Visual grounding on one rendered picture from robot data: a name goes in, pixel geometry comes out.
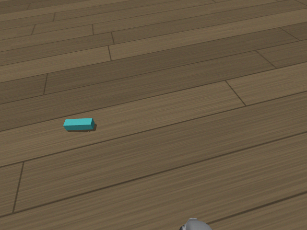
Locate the carton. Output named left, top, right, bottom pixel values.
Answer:
left=63, top=118, right=95, bottom=130

